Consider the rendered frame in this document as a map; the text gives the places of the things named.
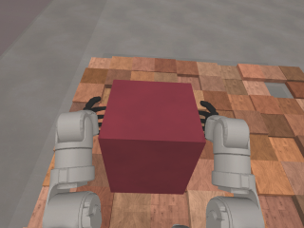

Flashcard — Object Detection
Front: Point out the carton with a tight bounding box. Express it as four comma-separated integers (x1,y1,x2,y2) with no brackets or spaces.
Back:
98,79,206,195

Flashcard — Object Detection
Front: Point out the left robot upper arm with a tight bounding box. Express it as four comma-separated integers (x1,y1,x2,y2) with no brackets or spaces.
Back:
43,191,102,228

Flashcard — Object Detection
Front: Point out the robot left hand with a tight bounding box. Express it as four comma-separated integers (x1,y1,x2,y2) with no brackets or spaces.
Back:
83,96,106,135

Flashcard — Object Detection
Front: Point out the robot right hand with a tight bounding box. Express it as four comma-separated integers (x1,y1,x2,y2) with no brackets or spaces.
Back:
199,101,218,139

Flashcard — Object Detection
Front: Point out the robot right forearm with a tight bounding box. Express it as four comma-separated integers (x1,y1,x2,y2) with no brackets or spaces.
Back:
204,115,265,226

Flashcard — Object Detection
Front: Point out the right robot upper arm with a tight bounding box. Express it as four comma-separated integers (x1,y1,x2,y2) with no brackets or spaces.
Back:
205,196,265,228

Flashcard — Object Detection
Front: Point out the robot left forearm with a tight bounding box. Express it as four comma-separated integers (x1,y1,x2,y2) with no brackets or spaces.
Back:
42,109,100,228

